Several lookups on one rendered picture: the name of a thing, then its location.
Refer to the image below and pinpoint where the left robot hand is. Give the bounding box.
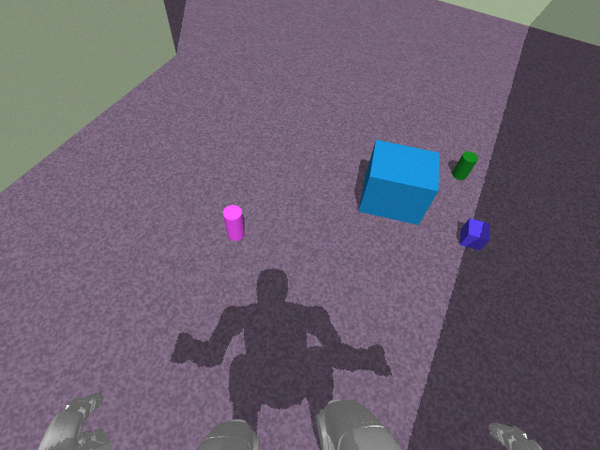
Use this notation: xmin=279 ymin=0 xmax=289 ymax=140
xmin=38 ymin=394 xmax=113 ymax=450

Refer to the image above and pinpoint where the right robot hand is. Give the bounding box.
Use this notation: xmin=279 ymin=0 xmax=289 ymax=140
xmin=488 ymin=423 xmax=543 ymax=450

